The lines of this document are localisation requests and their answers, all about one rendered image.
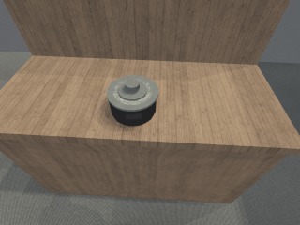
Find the table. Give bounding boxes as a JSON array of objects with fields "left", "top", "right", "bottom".
[{"left": 0, "top": 0, "right": 300, "bottom": 204}]

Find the knob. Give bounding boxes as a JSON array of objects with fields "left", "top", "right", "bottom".
[{"left": 125, "top": 79, "right": 140, "bottom": 93}]

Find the pot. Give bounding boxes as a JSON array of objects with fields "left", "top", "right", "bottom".
[{"left": 110, "top": 102, "right": 157, "bottom": 127}]

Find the lid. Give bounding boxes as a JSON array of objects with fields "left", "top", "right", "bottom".
[{"left": 106, "top": 75, "right": 159, "bottom": 112}]

